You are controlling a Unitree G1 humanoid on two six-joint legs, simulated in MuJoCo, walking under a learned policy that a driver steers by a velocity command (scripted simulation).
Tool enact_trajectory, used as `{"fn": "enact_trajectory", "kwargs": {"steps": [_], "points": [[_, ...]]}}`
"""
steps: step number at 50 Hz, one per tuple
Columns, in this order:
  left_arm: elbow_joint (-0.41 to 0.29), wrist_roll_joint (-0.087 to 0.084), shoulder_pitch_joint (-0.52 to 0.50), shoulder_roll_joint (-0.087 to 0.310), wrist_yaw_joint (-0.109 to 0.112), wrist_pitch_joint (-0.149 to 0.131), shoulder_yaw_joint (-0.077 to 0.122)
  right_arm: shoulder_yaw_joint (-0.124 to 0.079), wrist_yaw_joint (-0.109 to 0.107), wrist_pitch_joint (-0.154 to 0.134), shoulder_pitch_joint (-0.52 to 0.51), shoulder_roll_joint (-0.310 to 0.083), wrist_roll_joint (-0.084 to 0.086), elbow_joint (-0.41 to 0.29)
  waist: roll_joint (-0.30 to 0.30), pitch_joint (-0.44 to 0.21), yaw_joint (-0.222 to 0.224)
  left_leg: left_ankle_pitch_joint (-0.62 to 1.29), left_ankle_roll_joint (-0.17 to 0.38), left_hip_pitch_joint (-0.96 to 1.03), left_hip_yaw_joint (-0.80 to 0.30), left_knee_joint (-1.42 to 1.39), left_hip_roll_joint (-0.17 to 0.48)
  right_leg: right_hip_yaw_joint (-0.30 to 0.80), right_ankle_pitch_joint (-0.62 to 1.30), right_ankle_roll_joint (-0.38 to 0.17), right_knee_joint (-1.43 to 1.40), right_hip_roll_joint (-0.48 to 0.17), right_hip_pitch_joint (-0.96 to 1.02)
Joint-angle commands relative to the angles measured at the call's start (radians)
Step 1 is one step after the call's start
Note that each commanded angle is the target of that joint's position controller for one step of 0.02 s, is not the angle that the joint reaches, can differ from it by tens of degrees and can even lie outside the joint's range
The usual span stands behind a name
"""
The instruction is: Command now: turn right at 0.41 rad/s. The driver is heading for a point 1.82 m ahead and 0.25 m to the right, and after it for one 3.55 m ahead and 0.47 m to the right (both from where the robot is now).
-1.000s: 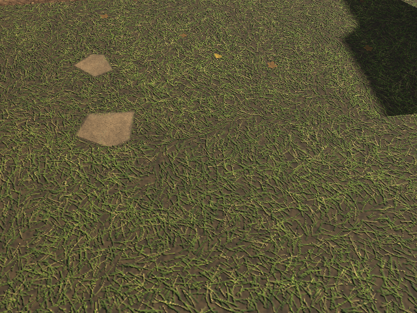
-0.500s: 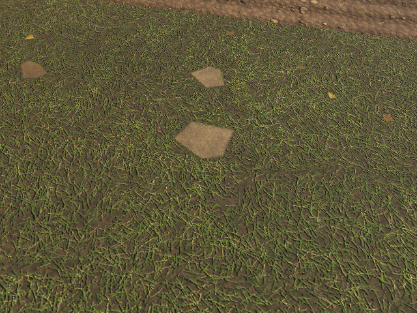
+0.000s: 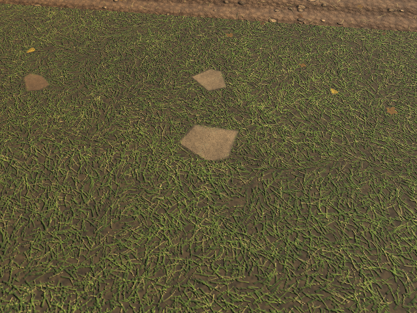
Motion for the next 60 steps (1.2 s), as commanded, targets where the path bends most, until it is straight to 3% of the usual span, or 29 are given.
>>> {"fn": "enact_trajectory", "kwargs": {"steps": [1,3,4,6,9,12,13,14,15,16,17,19,21,29,31,33,34,35,36,37,41,44,47,49,51,56,58,59,60], "points": [[-0.106,0.004,-0.009,0.174,0.005,-0.017,0.049,-0.055,-0.008,-0.006,-0.030,-0.117,-0.009,-0.095,-0.161,-0.097,-0.027,0.114,-0.032,0.023,-0.009,0.110,0.010,0.286,0.359,-0.170,-0.146,-0.149,-0.043],[-0.123,0.009,0.012,0.198,0.015,-0.029,0.052,-0.047,-0.003,-0.004,-0.090,-0.081,0.001,-0.134,-0.248,-0.075,0.009,-0.220,-0.052,-0.186,-0.074,0.273,-0.053,0.474,0.387,-0.275,-0.238,-0.244,0.062],[-0.128,0.019,0.025,0.199,0.016,-0.042,0.048,-0.051,0.003,-0.007,-0.090,-0.092,0.012,-0.143,-0.233,-0.075,0.018,-0.348,-0.055,-0.264,-0.143,0.398,-0.040,0.516,0.424,-0.312,-0.252,-0.282,0.100],[-0.132,0.001,-0.024,0.206,0.016,-0.048,0.050,-0.059,0.009,-0.015,-0.050,-0.121,0.022,-0.138,-0.145,-0.077,-0.021,-0.302,-0.068,-0.318,-0.178,0.355,0.004,0.441,0.466,-0.266,-0.203,-0.238,0.145],[-0.152,-0.014,-0.084,0.206,0.018,-0.003,0.055,-0.046,0.033,-0.036,-0.031,-0.100,0.019,-0.130,-0.165,-0.122,-0.015,-0.134,-0.097,-0.151,-0.121,0.152,-0.024,0.366,0.481,-0.204,-0.165,-0.149,0.088],[-0.178,-0.026,-0.130,0.185,0.017,0.002,0.044,-0.060,0.035,-0.042,0.081,-0.120,0.009,-0.096,-0.155,-0.141,-0.062,0.103,-0.079,0.075,-0.082,-0.142,-0.044,0.367,0.260,-0.141,-0.141,-0.093,-0.017],[-0.176,-0.016,-0.101,0.146,0.016,-0.003,0.034,-0.075,0.025,-0.039,0.122,-0.169,-0.005,-0.092,-0.079,-0.145,-0.058,0.169,-0.046,0.185,-0.163,-0.184,0.053,0.329,0.086,-0.086,-0.056,-0.041,-0.113],[-0.189,-0.009,-0.062,0.086,0.017,-0.007,0.019,-0.096,0.020,-0.032,0.134,-0.286,-0.024,-0.104,0.228,-0.132,-0.025,0.271,0.083,0.230,-0.486,-0.280,0.303,0.170,-0.195,-0.013,0.196,0.127,-0.297],[-0.187,-0.008,-0.041,0.161,0.027,-0.016,0.042,-0.094,0.028,-0.041,0.125,-0.279,-0.041,-0.119,0.265,-0.116,-0.024,0.258,0.219,0.140,-0.661,-0.315,0.439,0.159,-0.332,0.023,0.430,0.109,-0.338],[-0.167,-0.010,-0.038,0.214,0.029,-0.017,0.063,-0.077,0.028,-0.051,0.071,-0.235,-0.034,-0.141,0.173,-0.073,-0.009,0.219,0.232,0.101,-0.589,-0.314,0.416,0.165,-0.263,0.030,0.560,0.077,-0.365],[-0.143,-0.010,-0.034,0.215,0.030,-0.010,0.069,-0.068,0.024,-0.053,0.023,-0.205,-0.021,-0.145,0.122,-0.050,0.010,0.193,0.189,0.077,-0.466,-0.301,0.348,0.152,-0.183,0.039,0.598,0.061,-0.369],[-0.115,-0.009,-0.013,0.174,0.030,0.007,0.063,-0.057,0.009,-0.052,-0.015,-0.174,-0.005,-0.151,0.118,-0.042,0.008,0.255,0.144,0.097,-0.320,-0.282,0.276,0.121,-0.056,0.062,0.626,0.044,-0.385],[-0.126,-0.017,-0.041,0.140,0.019,0.011,0.049,-0.057,-0.005,-0.045,0.024,-0.171,-0.013,-0.143,0.118,-0.063,-0.016,0.315,0.149,0.118,-0.230,-0.280,0.252,0.066,-0.010,0.081,0.573,0.038,-0.362],[-0.174,-0.004,-0.128,0.102,-0.004,0.005,0.014,-0.085,0.007,-0.022,0.076,-0.246,0.002,-0.125,0.148,-0.108,-0.072,0.367,0.185,0.159,-0.146,-0.261,0.321,-0.055,-0.100,0.061,0.195,-0.019,-0.199],[-0.164,-0.004,-0.106,0.104,-0.006,0.003,0.015,-0.082,0.013,-0.021,0.074,-0.245,0.016,-0.118,0.153,-0.118,-0.062,0.391,0.176,0.164,-0.143,-0.230,0.328,-0.080,-0.064,0.036,0.080,0.001,-0.136],[-0.123,0.009,-0.026,0.066,-0.006,-0.001,0.008,-0.055,0.018,-0.020,0.053,-0.189,0.035,-0.102,0.123,-0.132,-0.006,0.376,0.114,0.088,-0.109,-0.161,0.287,-0.085,0.148,-0.011,-0.222,0.020,0.078],[-0.115,0.021,0.001,0.082,-0.001,-0.004,0.005,-0.030,0.030,-0.031,0.096,-0.125,0.022,-0.082,0.053,-0.164,-0.009,0.277,0.023,-0.006,-0.065,-0.115,0.235,0.009,0.349,-0.030,-0.286,-0.035,0.258],[-0.122,0.032,0.020,0.157,0.012,-0.008,0.011,-0.001,0.048,-0.043,0.133,-0.061,-0.029,-0.092,-0.197,-0.213,-0.061,-0.056,-0.083,-0.127,0.009,0.050,0.144,0.239,0.731,-0.096,-0.234,-0.254,0.379],[-0.115,0.057,-0.046,0.120,0.001,-0.019,-0.004,-0.010,0.045,-0.033,0.110,-0.104,-0.004,-0.098,-0.230,-0.195,-0.048,-0.252,-0.112,-0.080,-0.066,0.066,0.128,0.263,0.594,-0.250,-0.244,-0.317,0.181],[-0.132,0.060,-0.124,0.091,-0.013,-0.034,-0.011,-0.022,0.039,-0.022,0.097,-0.163,0.012,-0.097,-0.168,-0.137,-0.054,-0.222,-0.121,-0.055,-0.081,0.071,0.128,0.218,0.453,-0.251,-0.267,-0.264,0.124],[-0.098,0.042,-0.179,0.089,-0.017,-0.056,-0.014,-0.022,0.027,-0.001,0.116,-0.161,0.006,-0.082,-0.158,-0.079,-0.073,0.041,-0.118,0.009,-0.090,-0.041,0.106,0.085,0.372,-0.143,-0.256,-0.172,0.083],[-0.089,0.032,-0.128,0.118,-0.003,-0.042,0.006,-0.035,0.022,0.001,0.113,-0.216,0.021,-0.104,-0.085,-0.050,-0.030,0.191,-0.091,-0.034,-0.093,-0.018,0.097,0.039,0.210,-0.115,-0.242,-0.145,0.088],[-0.088,0.032,-0.117,0.139,0.008,-0.031,0.024,-0.042,0.014,0.006,0.114,-0.190,0.028,-0.123,-0.078,-0.032,-0.027,0.110,-0.085,-0.105,-0.078,0.076,0.074,0.053,0.286,-0.162,-0.232,-0.209,0.098],[-0.096,0.028,-0.127,0.126,0.012,-0.030,0.029,-0.045,0.013,0.016,0.126,-0.166,0.026,-0.137,-0.143,-0.056,-0.020,-0.174,-0.088,-0.168,-0.075,0.239,0.069,0.103,0.408,-0.233,-0.231,-0.296,0.115],[-0.092,0.023,-0.127,0.134,0.006,-0.042,0.033,-0.051,0.017,0.030,0.109,-0.161,0.033,-0.164,-0.119,-0.052,-0.013,-0.316,-0.086,-0.258,-0.115,0.380,0.104,0.131,0.517,-0.284,-0.234,-0.373,0.133],[-0.088,0.003,-0.202,0.157,0.001,-0.026,0.046,-0.054,0.032,0.040,0.167,-0.146,0.041,-0.169,-0.137,-0.113,-0.051,-0.104,-0.061,-0.085,-0.017,0.159,0.062,-0.049,0.522,-0.186,-0.121,-0.300,0.092],[-0.065,-0.012,-0.158,0.121,0.003,-0.024,0.040,-0.070,0.021,0.031,0.216,-0.174,0.028,-0.158,-0.027,-0.116,-0.075,0.179,-0.008,0.086,-0.029,-0.085,0.016,-0.163,0.285,-0.081,0.068,-0.220,-0.007],[-0.086,0.026,-0.137,0.067,0.004,-0.029,0.024,-0.104,0.003,0.022,0.229,-0.319,0.019,-0.188,0.284,-0.108,-0.052,0.589,0.094,0.245,-0.419,-0.184,0.241,-0.260,-0.063,0.031,0.419,-0.088,-0.274],[-0.142,0.016,-0.252,0.077,0.012,-0.032,0.020,-0.096,0.025,-0.002,0.254,-0.352,-0.015,-0.210,0.348,-0.195,-0.103,0.647,0.316,0.219,-0.725,-0.248,0.413,-0.059,-0.391,0.049,0.618,0.039,-0.397]]}}
Velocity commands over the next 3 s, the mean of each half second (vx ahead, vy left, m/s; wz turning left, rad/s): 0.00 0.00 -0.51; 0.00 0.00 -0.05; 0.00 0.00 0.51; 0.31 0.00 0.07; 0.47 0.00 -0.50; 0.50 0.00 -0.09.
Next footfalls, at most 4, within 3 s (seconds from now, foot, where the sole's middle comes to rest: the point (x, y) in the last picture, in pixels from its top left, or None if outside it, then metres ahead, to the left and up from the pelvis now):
0.26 left None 0.07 0.11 -0.76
0.68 right None -0.02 -0.12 -0.76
1.74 right None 0.12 -0.11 -0.76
2.14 left None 0.35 0.14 -0.76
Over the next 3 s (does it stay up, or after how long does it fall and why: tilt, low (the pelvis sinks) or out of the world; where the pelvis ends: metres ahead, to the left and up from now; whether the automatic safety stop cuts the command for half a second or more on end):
stays up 0.65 -0.24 -0.19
